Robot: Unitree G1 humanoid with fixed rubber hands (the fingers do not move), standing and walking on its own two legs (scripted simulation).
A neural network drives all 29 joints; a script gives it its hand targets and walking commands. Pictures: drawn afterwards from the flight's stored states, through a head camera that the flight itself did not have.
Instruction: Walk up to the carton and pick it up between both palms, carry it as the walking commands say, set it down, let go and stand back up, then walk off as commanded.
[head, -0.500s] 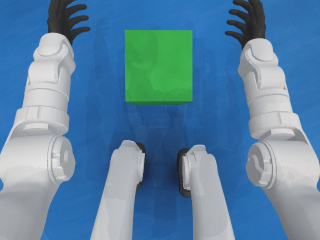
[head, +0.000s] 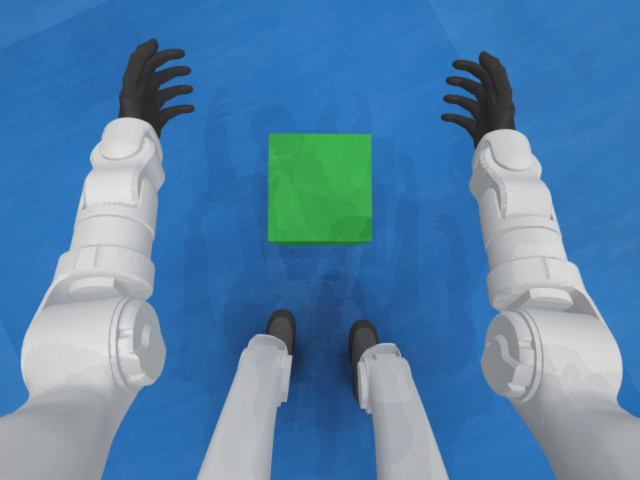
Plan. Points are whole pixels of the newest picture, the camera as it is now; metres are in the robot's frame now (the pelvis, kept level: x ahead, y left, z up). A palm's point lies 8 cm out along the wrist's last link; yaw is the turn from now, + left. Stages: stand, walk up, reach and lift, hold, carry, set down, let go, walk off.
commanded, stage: set down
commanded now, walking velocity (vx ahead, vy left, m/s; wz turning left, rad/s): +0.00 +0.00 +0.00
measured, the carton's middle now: (318, 197) +0.49 +0.02 -0.54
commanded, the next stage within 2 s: let go in 0.04 s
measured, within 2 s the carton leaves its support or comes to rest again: neither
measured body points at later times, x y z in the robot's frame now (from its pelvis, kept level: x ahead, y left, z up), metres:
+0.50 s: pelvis +0.05 +0.00 +0.07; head +0.25 +0.00 +0.47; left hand +0.38 +0.24 -0.04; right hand +0.39 -0.21 -0.04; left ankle +0.07 +0.10 -0.63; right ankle +0.06 -0.12 -0.63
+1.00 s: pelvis +0.08 -0.02 +0.11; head +0.10 -0.02 +0.56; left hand +0.25 +0.22 +0.04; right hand +0.26 -0.25 +0.03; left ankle +0.07 +0.10 -0.63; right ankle +0.06 -0.12 -0.63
